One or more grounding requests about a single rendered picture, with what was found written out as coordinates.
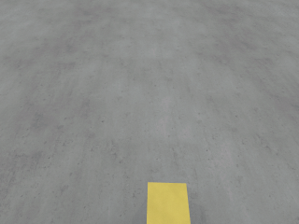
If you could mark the carton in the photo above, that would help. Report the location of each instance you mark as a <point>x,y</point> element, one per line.
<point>167,203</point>

